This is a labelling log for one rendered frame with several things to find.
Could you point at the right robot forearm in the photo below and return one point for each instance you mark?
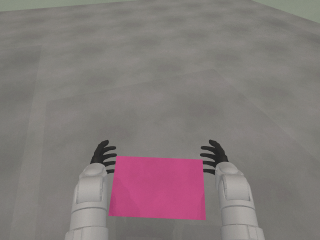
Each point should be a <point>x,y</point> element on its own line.
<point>239,220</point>

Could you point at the right robot hand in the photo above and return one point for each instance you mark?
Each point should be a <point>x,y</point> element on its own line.
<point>218,156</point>

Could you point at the left robot forearm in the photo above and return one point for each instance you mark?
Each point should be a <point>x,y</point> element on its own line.
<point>89,205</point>

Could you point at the left robot hand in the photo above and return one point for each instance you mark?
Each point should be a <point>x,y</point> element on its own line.
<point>98,156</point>

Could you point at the carton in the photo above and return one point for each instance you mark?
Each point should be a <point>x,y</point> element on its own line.
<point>155,187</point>

